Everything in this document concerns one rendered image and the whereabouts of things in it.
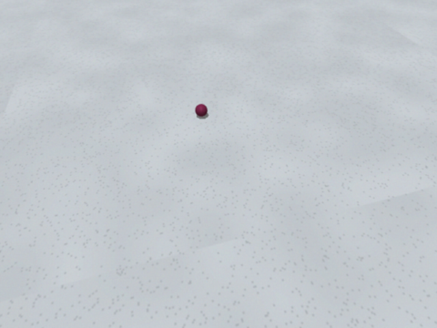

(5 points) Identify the ball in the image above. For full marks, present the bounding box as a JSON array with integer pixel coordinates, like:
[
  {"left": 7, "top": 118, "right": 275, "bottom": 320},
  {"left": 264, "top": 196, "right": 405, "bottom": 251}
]
[{"left": 195, "top": 104, "right": 208, "bottom": 116}]

